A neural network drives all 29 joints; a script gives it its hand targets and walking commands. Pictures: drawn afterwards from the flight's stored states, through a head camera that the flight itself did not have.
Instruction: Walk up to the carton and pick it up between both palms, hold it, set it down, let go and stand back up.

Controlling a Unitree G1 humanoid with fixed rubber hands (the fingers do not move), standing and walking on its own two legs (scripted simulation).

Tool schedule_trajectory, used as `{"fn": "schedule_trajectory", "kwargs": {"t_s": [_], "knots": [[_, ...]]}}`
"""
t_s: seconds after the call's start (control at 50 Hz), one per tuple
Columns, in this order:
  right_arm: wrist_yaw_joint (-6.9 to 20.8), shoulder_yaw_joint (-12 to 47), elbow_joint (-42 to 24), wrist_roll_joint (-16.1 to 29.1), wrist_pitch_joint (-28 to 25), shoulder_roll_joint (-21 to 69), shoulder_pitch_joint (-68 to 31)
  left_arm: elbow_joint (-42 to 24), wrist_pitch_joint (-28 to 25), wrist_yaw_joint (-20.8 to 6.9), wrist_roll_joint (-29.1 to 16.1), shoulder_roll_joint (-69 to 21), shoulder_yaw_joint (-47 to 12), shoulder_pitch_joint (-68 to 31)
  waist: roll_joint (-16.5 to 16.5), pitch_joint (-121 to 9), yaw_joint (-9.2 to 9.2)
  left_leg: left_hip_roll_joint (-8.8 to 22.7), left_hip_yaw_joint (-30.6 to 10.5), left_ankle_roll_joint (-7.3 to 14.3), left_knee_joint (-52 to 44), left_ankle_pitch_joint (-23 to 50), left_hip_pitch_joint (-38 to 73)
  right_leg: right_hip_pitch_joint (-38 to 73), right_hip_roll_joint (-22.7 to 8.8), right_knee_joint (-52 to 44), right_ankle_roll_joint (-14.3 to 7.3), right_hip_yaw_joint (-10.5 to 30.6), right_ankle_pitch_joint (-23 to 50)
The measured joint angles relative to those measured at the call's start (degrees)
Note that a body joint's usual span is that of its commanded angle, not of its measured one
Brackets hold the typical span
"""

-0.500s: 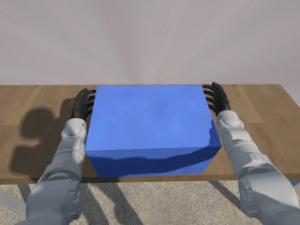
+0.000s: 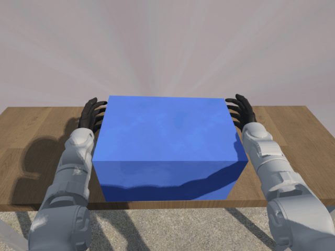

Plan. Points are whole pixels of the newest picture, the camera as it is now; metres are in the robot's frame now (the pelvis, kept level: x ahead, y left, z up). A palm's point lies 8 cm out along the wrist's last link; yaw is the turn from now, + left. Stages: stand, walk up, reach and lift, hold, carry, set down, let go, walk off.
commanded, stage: reach and lift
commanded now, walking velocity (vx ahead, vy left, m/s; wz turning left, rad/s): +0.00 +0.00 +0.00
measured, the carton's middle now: (167, 147) +0.36 +0.04 +0.07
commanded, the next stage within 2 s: hold in 1.48 s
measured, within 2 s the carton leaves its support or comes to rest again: neither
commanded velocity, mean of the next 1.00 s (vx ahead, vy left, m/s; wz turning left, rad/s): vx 0.00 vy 0.00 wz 0.00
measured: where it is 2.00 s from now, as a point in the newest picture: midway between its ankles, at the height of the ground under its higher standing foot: outside the picture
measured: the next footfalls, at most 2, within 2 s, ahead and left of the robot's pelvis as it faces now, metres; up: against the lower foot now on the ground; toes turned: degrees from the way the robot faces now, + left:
none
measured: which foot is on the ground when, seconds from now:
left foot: down 0.00-1.00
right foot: down 0.00-1.00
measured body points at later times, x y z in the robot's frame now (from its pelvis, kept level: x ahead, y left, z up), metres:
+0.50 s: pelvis +0.00 +0.00 +0.00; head -0.06 +0.02 +0.45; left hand +0.36 +0.25 +0.17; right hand +0.39 -0.16 +0.17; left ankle +0.02 +0.12 -0.75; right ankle -0.02 -0.11 -0.75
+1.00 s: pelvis -0.01 +0.00 +0.00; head -0.07 +0.02 +0.45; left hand +0.36 +0.24 +0.18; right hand +0.38 -0.17 +0.18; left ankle +0.02 +0.12 -0.75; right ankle -0.02 -0.11 -0.75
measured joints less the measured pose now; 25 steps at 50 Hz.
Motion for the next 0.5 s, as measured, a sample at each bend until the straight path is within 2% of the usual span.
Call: {"fn": "schedule_trajectory", "kwargs": {"t_s": [0.44, 0.5], "knots": [[-0.62, -0.75, -13.25, -0.22, 6.73, 0.08, 4.23, -17.22, 10.62, -1.02, 1.47, -0.79, 1.14, 4.55, -0.09, 0.23, 0.00, -0.05, 0.00, 0.00, -0.48, -0.13, 2.32, 2.89, -0.06, -1.66, 0.02, 0.00, 0.54], [-0.17, -1.88, -13.28, -0.61, 7.97, 0.29, 3.39, -17.75, 11.83, -1.50, 2.72, -1.35, 2.21, 4.14, -0.09, 0.75, 0.00, -0.05, 0.00, 0.00, -0.50, -0.11, 3.24, 3.82, -0.06, -1.70, 0.02, 0.00, 0.55]]}}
